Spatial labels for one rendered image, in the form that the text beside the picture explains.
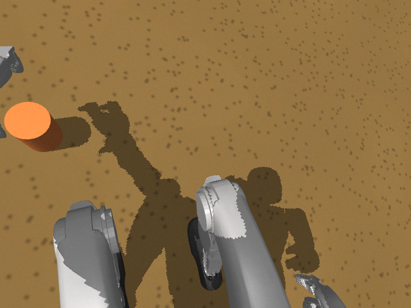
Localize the right robot foot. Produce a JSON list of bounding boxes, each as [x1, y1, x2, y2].
[[188, 217, 222, 291]]

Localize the can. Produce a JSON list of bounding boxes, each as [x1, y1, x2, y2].
[[4, 102, 63, 152]]

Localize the right robot hand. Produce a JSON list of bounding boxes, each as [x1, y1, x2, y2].
[[295, 274, 346, 308]]

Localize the left robot hand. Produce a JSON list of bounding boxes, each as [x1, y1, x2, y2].
[[0, 46, 24, 139]]

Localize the left robot foot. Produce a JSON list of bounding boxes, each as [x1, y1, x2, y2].
[[116, 251, 129, 308]]

